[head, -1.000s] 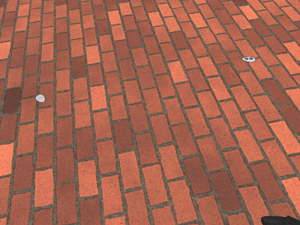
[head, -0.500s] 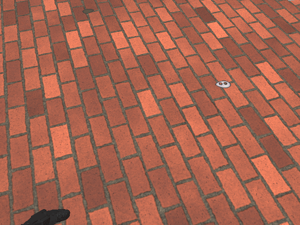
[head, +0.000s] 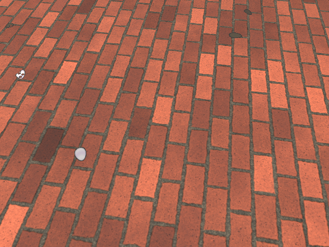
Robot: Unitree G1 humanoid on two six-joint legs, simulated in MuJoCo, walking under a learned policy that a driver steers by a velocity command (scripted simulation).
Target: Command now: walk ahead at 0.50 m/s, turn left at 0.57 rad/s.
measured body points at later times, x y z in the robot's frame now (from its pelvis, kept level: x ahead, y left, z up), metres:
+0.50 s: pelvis +0.27 +0.05 +0.01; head +0.30 +0.07 +0.46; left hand +0.42 +0.33 -0.10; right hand +0.36 -0.22 -0.11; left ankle +0.18 +0.13 -0.74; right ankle +0.49 -0.09 -0.68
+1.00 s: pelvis +0.56 +0.04 +0.01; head +0.59 +0.04 +0.46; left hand +0.54 +0.32 -0.12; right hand +0.78 -0.18 -0.09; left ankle +0.70 +0.25 -0.68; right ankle +0.53 -0.05 -0.74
